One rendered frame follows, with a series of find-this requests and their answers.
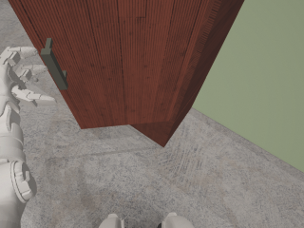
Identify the cupboard door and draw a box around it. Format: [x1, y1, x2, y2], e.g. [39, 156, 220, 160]
[8, 0, 210, 129]

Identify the robot left forearm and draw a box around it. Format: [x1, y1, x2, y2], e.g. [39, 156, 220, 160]
[0, 95, 27, 165]

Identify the robot thigh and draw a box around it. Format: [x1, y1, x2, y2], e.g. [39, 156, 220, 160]
[161, 216, 195, 228]
[99, 217, 125, 228]

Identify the robot left upper arm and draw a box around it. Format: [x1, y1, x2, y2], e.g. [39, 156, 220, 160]
[0, 161, 37, 228]

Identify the right robot thigh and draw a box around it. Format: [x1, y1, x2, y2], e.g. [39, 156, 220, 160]
[161, 216, 195, 228]

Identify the robot left hand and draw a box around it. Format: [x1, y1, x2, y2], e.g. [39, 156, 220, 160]
[0, 47, 57, 108]

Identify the left robot thigh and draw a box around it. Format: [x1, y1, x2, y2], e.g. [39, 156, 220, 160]
[99, 217, 125, 228]

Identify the handle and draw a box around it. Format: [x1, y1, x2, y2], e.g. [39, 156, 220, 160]
[40, 38, 68, 90]

